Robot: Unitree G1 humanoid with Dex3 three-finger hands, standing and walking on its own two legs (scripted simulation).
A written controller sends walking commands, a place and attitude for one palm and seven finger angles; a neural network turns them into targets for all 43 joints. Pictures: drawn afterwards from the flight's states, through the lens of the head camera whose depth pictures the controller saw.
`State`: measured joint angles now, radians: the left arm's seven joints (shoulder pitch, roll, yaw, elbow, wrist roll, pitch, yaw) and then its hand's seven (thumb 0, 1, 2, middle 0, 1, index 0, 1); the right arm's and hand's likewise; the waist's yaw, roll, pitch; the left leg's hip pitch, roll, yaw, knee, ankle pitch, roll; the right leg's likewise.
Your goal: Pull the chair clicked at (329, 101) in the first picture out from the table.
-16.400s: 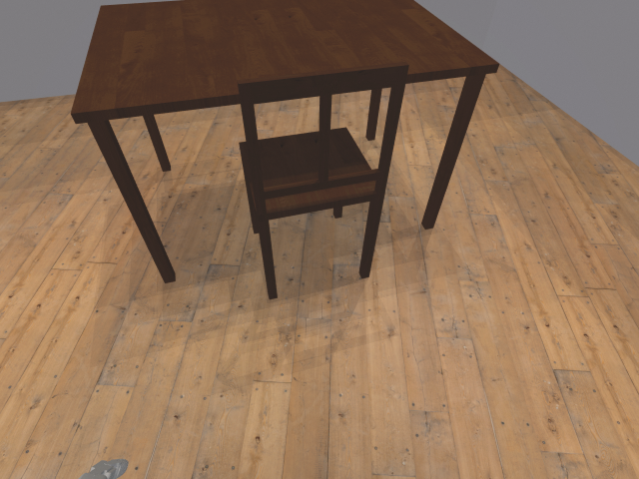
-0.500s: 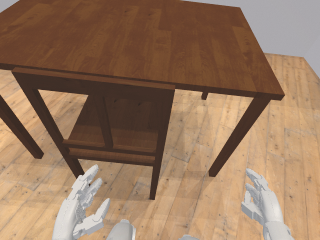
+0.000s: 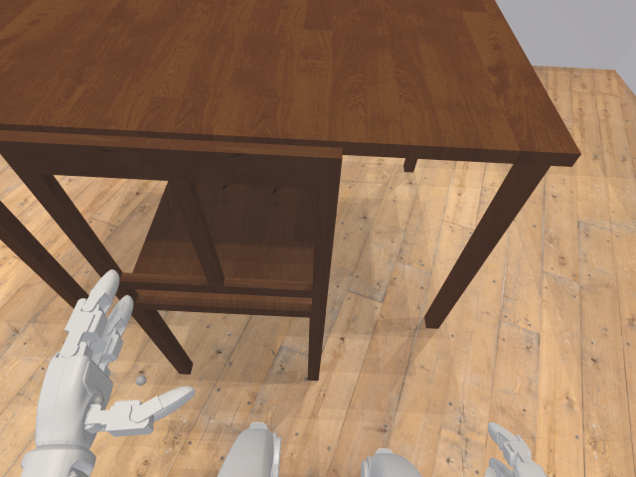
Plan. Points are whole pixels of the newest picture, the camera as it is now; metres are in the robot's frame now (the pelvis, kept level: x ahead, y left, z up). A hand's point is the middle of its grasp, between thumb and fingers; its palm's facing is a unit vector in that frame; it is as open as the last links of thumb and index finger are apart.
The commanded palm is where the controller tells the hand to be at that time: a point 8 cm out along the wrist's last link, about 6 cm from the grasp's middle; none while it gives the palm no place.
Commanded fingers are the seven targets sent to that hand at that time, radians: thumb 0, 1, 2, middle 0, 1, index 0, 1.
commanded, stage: raise the hand toward the chair's back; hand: left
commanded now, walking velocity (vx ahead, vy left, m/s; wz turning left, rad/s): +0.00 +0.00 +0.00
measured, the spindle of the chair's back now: (201, 238) +0.45 +0.21 -0.01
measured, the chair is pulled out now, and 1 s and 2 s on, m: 0.00 0.00 0.00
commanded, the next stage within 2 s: aim the fingers beside a spindle in 1.16 s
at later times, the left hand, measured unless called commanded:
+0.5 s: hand (137, 371) +0.23 +0.22 +0.04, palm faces -0.04 -1.00 -0.03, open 16.8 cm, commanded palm +0.22 +0.28 +0.06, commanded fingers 0.00 -0.50 0.30 -0.06 -0.08 -0.06 -0.08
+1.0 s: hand (121, 339) +0.25 +0.23 +0.07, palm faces +0.05 -1.00 -0.07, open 16.9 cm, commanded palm +0.23 +0.28 +0.07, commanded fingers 0.00 -0.50 0.30 -0.06 -0.08 -0.06 -0.08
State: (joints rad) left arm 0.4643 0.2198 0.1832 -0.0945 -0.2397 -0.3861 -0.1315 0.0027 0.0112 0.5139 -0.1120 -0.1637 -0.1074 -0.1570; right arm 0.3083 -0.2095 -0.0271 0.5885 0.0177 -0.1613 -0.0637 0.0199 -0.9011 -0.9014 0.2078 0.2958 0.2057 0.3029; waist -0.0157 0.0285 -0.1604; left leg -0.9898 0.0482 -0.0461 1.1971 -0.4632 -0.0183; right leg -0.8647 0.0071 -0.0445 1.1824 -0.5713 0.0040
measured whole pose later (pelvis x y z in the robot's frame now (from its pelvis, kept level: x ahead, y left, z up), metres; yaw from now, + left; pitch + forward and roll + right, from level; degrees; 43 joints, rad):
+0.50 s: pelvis +0.01 +0.02 +0.01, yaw +1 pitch +15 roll -4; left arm 0.35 0.27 0.16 0.01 -0.25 -0.29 -0.29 -0.01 -0.47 0.31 -0.06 -0.09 -0.06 -0.08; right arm 0.20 -0.21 0.04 0.49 0.03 -0.16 -0.05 0.02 -0.90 -0.90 0.21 0.30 0.21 0.30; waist -0.01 0.04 -0.15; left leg -0.98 0.03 -0.06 1.19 -0.47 0.01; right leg -0.82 -0.01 -0.06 1.13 -0.56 0.03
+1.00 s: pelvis +0.01 +0.02 +0.01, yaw +1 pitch +15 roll -4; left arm 0.33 0.28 0.24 0.00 -0.28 -0.38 -0.24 -0.01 -0.49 0.30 -0.06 -0.08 -0.06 -0.08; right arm 0.26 -0.24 0.01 0.54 0.02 -0.17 -0.05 0.02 -0.90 -0.90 0.21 0.30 0.21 0.30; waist -0.03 0.03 -0.16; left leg -0.96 0.04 -0.05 1.16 -0.47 0.00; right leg -0.81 0.00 -0.05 1.11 -0.56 0.03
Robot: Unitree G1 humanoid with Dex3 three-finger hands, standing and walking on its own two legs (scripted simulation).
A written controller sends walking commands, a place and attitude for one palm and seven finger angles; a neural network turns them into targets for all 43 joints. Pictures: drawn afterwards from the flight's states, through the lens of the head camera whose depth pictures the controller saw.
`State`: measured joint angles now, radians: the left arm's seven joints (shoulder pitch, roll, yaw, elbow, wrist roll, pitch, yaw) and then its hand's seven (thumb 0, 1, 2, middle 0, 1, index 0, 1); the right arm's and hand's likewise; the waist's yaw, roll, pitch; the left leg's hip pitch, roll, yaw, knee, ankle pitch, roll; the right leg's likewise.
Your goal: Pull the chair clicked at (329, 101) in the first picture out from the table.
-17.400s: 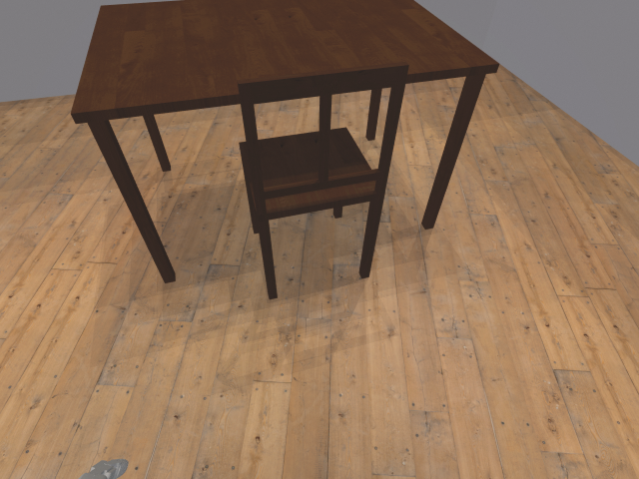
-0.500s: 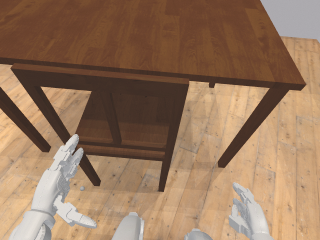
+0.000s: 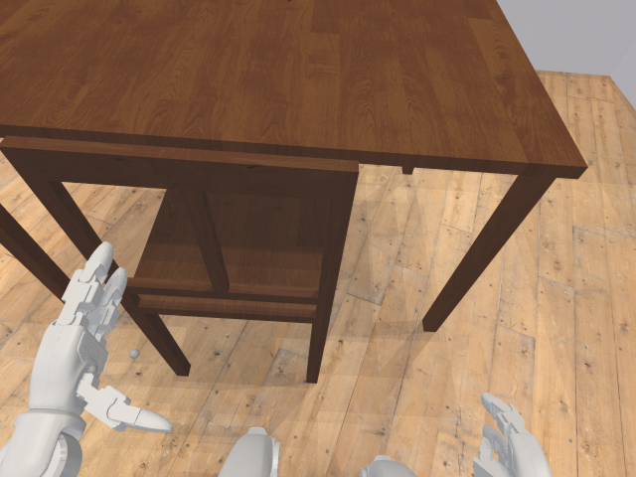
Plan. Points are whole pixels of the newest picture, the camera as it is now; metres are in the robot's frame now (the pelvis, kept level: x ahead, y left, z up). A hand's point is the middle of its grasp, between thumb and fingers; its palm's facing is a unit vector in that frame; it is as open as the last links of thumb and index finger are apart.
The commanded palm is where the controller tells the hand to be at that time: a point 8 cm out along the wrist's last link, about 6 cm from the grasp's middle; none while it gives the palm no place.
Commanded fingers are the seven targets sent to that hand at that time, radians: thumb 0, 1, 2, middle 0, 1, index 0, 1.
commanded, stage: raise the hand toward the chair's back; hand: left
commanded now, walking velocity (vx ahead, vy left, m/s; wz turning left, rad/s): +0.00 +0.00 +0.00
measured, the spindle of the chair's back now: (209, 245) +0.44 +0.19 -0.02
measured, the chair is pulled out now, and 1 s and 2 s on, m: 0.00 0.00 0.00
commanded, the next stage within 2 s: aim the fingers beside a spindle in 0.16 s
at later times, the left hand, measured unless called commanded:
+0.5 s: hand (166, 361) +0.24 +0.18 +0.04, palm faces -0.05 -1.00 -0.04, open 16.9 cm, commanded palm +0.23 +0.24 +0.05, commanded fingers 0.00 -0.50 0.30 -0.06 -0.08 -0.06 -0.08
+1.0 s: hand (178, 346) +0.26 +0.18 +0.02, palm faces -0.03 -1.00 -0.04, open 16.9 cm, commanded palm +0.25 +0.23 +0.03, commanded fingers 0.00 -0.50 0.30 -0.06 -0.08 -0.06 -0.08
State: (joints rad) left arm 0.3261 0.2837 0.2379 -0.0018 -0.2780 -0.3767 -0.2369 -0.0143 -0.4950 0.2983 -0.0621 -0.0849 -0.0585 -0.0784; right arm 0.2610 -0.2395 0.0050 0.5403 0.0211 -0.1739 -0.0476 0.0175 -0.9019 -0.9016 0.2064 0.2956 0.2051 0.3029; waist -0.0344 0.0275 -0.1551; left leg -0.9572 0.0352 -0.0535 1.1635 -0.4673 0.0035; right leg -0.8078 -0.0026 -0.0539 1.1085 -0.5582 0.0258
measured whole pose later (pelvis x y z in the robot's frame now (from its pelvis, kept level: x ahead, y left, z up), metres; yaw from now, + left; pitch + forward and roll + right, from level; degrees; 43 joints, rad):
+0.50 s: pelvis +0.00 -0.01 -0.01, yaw +0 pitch +16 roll -3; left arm 0.30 0.27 0.20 0.05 -0.28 -0.33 -0.30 -0.01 -0.50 0.30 -0.06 -0.08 -0.06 -0.08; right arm 0.23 -0.24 0.01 0.53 0.03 -0.17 -0.06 0.02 -0.90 -0.90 0.21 0.30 0.21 0.30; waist -0.03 0.04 -0.16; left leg -0.98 0.04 -0.06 1.19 -0.48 -0.01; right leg -0.84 0.00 -0.06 1.14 -0.58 0.01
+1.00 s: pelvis +0.00 -0.01 -0.02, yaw -1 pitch +18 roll -4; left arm 0.23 0.25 0.18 0.07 -0.25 -0.37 -0.23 -0.01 -0.50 0.30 -0.06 -0.08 -0.06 -0.08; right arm 0.22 -0.23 0.01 0.53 0.01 -0.14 -0.04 0.02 -0.90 -0.90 0.21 0.30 0.21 0.30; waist -0.03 0.03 -0.17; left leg -1.08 0.04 -0.05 1.25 -0.50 0.00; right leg -0.93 0.00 -0.05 1.22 -0.60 0.02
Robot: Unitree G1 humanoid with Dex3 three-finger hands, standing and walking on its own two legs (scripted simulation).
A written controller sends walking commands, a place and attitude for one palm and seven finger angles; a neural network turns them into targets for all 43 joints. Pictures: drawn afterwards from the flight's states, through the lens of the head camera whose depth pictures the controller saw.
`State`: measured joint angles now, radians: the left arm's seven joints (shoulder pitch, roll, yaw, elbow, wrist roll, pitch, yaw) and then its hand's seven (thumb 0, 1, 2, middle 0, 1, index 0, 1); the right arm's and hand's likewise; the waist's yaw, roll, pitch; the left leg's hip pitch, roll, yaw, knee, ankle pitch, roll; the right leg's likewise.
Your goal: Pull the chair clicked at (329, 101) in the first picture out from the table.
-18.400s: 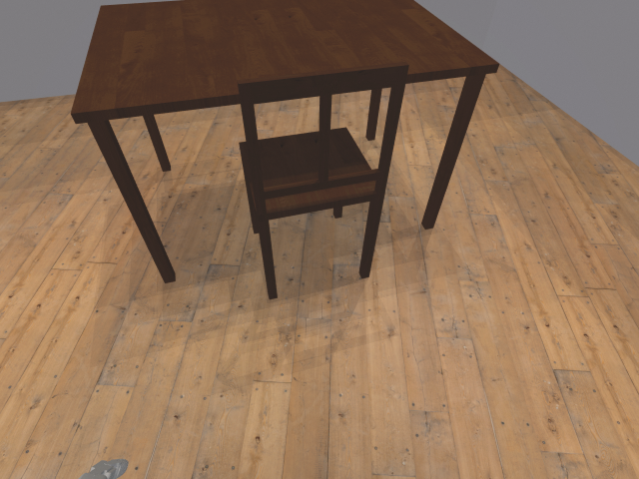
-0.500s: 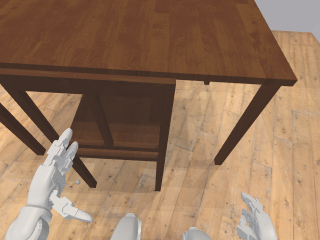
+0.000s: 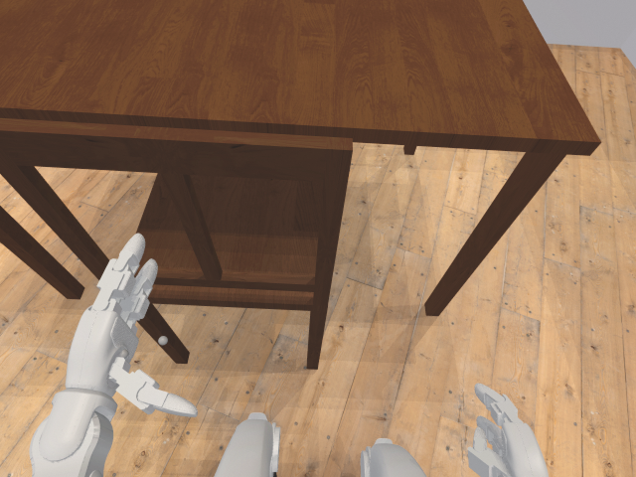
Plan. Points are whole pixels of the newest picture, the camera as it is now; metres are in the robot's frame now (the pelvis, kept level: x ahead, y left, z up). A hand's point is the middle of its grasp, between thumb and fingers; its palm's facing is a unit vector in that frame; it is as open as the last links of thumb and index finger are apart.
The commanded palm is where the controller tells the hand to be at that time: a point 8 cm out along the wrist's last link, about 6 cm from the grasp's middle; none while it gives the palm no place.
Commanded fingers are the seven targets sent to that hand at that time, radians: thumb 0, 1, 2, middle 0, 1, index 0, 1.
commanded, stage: aim the fingers beside a spindle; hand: left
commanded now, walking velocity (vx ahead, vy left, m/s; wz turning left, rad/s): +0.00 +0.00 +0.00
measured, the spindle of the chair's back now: (197, 232) +0.44 +0.20 +0.00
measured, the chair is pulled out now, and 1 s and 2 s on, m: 0.00 0.00 0.00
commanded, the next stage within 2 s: none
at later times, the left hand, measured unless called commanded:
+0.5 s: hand (184, 341) +0.27 +0.17 +0.02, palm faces -0.04 -1.00 -0.03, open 16.9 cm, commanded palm +0.26 +0.23 +0.03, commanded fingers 0.00 -0.50 0.30 -0.06 -0.08 -0.06 -0.08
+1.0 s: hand (184, 323) +0.29 +0.18 +0.02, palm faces -0.03 -1.00 -0.04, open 16.9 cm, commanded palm +0.27 +0.22 +0.02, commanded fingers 0.00 -0.50 0.30 -0.06 -0.08 -0.06 -0.08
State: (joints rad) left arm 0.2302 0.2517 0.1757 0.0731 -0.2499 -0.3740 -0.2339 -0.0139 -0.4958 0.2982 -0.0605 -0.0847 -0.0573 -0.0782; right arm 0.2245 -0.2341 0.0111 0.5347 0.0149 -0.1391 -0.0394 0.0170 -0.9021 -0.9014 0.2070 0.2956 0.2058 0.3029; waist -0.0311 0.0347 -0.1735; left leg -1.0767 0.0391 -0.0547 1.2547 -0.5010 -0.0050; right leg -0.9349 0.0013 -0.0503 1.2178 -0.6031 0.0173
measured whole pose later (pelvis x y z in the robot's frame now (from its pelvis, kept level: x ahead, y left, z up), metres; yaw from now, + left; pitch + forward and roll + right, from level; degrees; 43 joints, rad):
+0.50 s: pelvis -0.01 +0.00 -0.01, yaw +0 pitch +20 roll -4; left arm 0.18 0.24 0.12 0.10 -0.21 -0.38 -0.18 -0.01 -0.50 0.30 -0.06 -0.08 -0.06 -0.08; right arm 0.21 -0.23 0.01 0.52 0.01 -0.10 -0.03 0.02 -0.90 -0.90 0.21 0.30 0.21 0.30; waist -0.03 0.03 -0.18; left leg -1.16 0.04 -0.06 1.32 -0.52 0.00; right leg -1.02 0.00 -0.05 1.29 -0.62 0.02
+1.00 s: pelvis +0.00 +0.00 -0.01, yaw -1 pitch +21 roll -4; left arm 0.11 0.25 0.14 0.17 -0.21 -0.38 -0.18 -0.01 -0.50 0.30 -0.06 -0.08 -0.06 -0.08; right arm 0.22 -0.24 0.02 0.53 0.01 -0.06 -0.02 0.02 -0.90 -0.90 0.21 0.30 0.21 0.30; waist -0.04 0.04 -0.20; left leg -1.18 0.04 -0.05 1.32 -0.52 0.00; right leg -1.03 0.00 -0.04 1.28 -0.62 0.02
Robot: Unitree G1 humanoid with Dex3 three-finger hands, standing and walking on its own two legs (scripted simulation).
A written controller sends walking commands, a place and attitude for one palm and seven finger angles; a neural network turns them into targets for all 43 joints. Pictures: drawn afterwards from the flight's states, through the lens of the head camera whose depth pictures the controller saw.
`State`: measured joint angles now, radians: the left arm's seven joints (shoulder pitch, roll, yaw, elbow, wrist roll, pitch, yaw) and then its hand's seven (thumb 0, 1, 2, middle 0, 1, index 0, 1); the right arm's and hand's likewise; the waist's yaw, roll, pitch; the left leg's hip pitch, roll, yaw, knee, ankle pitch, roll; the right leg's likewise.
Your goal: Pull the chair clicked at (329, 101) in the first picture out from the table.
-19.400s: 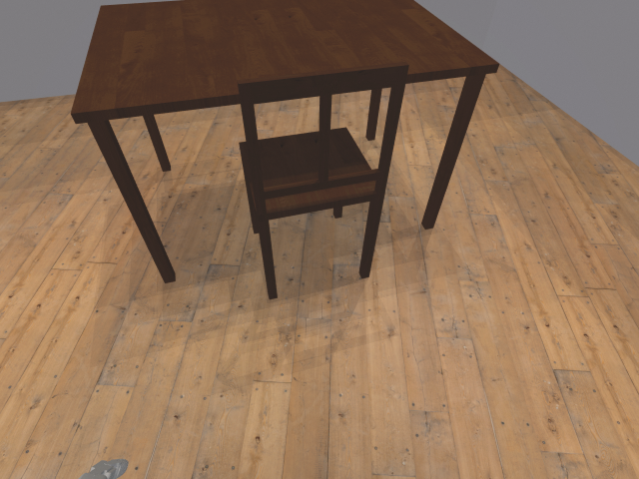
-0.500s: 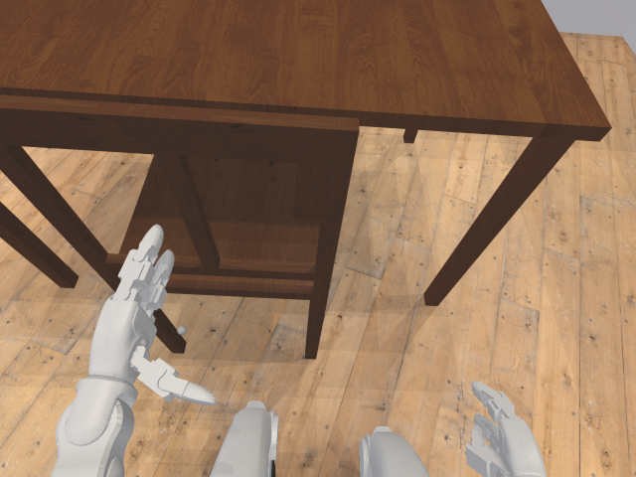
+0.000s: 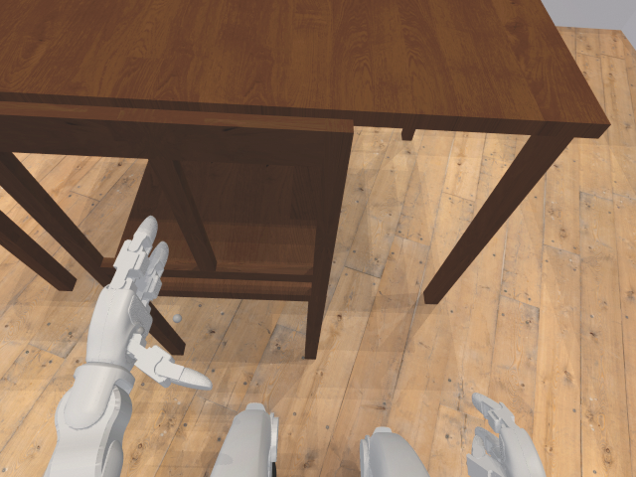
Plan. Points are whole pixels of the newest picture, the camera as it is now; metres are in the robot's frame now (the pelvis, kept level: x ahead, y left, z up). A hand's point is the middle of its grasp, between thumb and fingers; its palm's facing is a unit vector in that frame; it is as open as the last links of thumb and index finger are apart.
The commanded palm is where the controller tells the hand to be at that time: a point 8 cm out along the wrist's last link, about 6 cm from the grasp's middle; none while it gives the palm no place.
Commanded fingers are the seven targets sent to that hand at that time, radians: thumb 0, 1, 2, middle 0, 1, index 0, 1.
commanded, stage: aim the fingers beside a spindle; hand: left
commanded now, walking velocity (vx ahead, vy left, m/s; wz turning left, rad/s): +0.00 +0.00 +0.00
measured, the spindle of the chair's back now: (190, 221) +0.44 +0.20 +0.01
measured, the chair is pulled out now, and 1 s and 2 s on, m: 0.00 0.00 0.00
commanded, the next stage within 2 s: none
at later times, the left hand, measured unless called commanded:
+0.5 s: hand (196, 326) +0.29 +0.16 +0.03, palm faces -0.05 -1.00 -0.02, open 16.9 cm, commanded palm +0.27 +0.22 +0.04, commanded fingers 0.00 -0.50 0.30 -0.06 -0.08 -0.06 -0.08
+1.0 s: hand (169, 313) +0.30 +0.19 +0.04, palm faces +0.02 -1.00 -0.07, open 16.9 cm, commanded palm +0.27 +0.23 +0.03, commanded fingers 0.00 -0.50 0.30 -0.06 -0.08 -0.06 -0.08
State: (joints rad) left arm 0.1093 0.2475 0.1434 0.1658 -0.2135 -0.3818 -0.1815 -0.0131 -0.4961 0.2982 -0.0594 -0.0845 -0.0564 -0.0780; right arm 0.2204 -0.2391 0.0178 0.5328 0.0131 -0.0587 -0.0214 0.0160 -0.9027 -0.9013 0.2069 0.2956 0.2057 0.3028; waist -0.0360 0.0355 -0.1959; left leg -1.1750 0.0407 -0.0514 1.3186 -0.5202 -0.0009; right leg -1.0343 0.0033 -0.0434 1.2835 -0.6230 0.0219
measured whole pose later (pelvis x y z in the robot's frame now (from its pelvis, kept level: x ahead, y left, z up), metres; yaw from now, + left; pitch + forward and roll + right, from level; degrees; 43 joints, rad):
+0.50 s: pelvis +0.00 +0.00 -0.01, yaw +0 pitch +21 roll -4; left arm 0.14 0.23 0.09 0.08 -0.19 -0.38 -0.15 -0.02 -0.49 0.30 -0.06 -0.08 -0.06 -0.08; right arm 0.19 -0.22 0.01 0.52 0.01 -0.07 -0.03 0.02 -0.90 -0.90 0.21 0.30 0.21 0.30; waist -0.04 0.02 -0.17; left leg -1.19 0.04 -0.06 1.34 -0.53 -0.01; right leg -1.05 0.01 -0.04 1.31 -0.63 0.02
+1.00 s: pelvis +0.00 -0.01 +0.00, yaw +0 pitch +21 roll -4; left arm 0.08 0.27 0.17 0.20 -0.22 -0.40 -0.17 -0.01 -0.50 0.30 -0.06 -0.08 -0.06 -0.08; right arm 0.20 -0.24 0.02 0.54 0.02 -0.05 -0.02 0.02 -0.90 -0.90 0.21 0.30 0.20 0.30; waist -0.03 0.04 -0.20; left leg -1.17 0.04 -0.06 1.32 -0.52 -0.01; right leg -1.03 0.00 -0.05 1.29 -0.63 0.01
